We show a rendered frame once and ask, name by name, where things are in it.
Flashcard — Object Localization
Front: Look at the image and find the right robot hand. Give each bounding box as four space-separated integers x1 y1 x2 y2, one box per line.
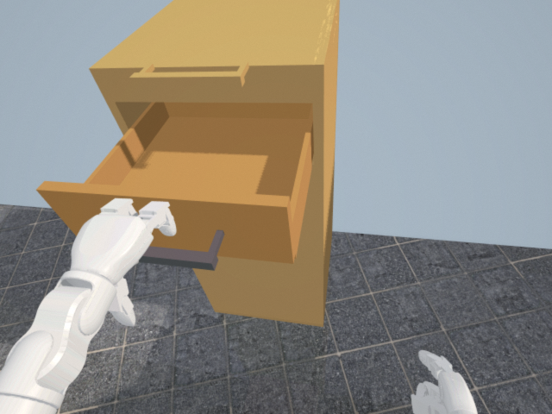
411 350 478 414

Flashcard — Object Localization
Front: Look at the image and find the left robot forearm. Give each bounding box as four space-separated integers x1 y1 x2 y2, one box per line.
0 270 117 414

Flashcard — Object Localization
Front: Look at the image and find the handle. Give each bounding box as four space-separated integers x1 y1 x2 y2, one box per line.
129 72 245 88
139 230 224 271

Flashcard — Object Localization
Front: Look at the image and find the cabinet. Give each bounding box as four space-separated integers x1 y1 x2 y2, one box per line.
89 0 340 327

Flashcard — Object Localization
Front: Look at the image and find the drawer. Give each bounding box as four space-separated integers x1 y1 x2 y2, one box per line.
36 102 314 264

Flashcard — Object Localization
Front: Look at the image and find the left robot hand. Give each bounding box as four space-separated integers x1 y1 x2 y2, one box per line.
70 198 177 326

